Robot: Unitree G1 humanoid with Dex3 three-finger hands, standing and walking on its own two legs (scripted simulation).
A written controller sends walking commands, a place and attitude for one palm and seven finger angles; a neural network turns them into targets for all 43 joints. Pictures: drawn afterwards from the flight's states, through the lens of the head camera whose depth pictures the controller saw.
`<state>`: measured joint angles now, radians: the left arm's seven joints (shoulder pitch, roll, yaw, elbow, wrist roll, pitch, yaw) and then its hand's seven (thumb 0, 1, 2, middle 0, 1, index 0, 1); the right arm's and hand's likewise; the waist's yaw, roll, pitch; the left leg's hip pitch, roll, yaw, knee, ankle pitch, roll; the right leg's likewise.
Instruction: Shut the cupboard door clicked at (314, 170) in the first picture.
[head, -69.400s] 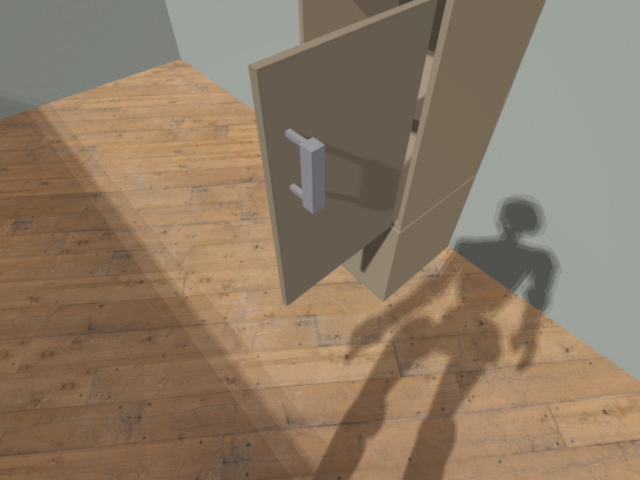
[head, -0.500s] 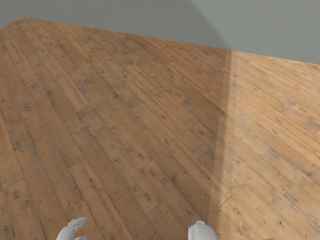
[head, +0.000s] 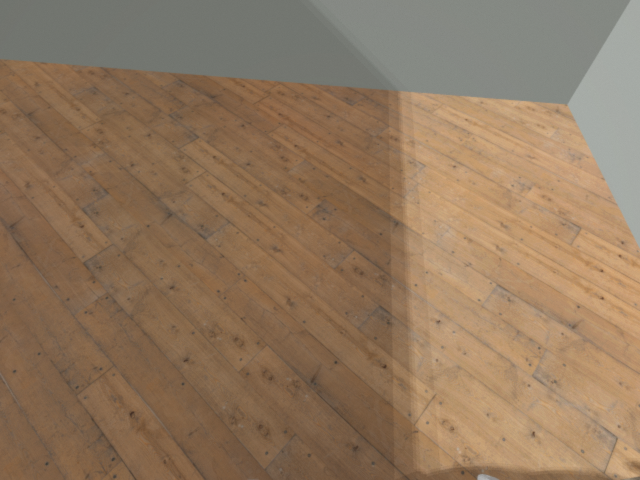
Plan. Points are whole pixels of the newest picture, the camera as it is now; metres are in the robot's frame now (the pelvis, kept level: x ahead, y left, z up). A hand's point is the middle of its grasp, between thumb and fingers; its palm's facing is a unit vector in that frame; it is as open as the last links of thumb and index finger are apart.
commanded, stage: turn to face it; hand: left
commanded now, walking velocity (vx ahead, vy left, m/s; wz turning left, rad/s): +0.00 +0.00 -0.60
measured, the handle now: out of the picture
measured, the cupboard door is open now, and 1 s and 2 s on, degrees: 5 5 5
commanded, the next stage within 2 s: none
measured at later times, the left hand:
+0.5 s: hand (223, 443) +0.18 +0.16 -0.15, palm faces -0.29 -0.91 -0.28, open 7.4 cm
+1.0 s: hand (268, 389) +0.26 +0.10 -0.15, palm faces -0.58 -0.78 -0.23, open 7.4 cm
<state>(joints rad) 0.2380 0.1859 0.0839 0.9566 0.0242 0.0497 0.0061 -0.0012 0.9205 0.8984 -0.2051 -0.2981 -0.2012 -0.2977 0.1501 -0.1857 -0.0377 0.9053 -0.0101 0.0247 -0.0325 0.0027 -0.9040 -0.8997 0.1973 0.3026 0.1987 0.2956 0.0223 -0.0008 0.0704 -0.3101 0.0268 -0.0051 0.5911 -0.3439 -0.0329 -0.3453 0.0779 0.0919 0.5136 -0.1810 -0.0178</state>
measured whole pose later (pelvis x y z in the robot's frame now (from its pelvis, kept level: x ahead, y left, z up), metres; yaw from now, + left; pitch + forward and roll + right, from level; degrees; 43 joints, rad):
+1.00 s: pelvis +0.04 +0.00 +0.00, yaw -37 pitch +0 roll -2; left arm 0.12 0.25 0.08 0.87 0.02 0.08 -0.04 0.01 0.91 0.90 -0.20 -0.30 -0.20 -0.30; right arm 0.24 -0.22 -0.03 0.89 -0.03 0.03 -0.02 0.00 -0.90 -0.90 0.20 0.30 0.20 0.30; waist -0.02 0.03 0.11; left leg -0.26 0.18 0.22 0.60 -0.32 -0.03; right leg -0.33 -0.02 -0.07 0.73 -0.40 0.03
